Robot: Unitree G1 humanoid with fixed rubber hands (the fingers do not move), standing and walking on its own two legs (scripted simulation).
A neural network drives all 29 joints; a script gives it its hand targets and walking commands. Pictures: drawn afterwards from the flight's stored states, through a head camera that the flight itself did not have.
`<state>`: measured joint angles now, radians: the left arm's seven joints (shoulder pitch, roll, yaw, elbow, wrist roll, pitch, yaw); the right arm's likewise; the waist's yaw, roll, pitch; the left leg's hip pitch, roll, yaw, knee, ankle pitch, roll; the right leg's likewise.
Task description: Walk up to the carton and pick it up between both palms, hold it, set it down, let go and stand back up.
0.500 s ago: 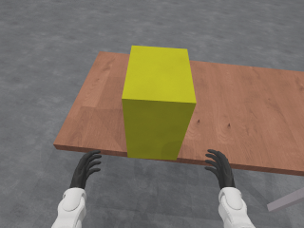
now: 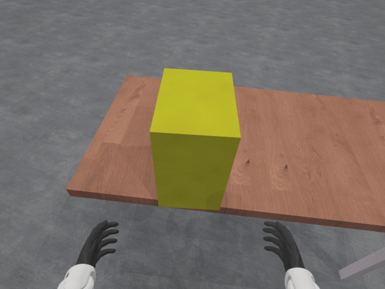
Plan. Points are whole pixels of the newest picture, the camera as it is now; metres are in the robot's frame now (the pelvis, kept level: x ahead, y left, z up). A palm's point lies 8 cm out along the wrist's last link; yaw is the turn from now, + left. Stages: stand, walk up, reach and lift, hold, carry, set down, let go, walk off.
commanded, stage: set down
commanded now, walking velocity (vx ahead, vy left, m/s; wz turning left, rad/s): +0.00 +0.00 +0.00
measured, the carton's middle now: (193, 143) +0.45 +0.01 +0.02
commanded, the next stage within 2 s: let go in 0.30 s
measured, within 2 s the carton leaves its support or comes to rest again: neither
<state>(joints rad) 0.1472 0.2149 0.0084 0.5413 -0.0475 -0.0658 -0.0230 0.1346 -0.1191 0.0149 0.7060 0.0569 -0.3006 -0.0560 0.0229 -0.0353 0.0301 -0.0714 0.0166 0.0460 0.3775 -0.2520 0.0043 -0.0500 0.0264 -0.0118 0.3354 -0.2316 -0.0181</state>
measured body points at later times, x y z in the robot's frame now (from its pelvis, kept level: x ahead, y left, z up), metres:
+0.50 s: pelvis -0.01 +0.00 +0.00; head -0.01 +0.01 +0.45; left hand +0.16 +0.23 -0.09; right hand +0.15 -0.23 -0.08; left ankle -0.03 +0.11 -0.75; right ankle -0.03 -0.11 -0.75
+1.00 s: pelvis -0.02 +0.00 -0.01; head -0.01 +0.00 +0.44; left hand +0.13 +0.25 -0.10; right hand +0.11 -0.25 -0.12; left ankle -0.03 +0.11 -0.75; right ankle -0.03 -0.11 -0.75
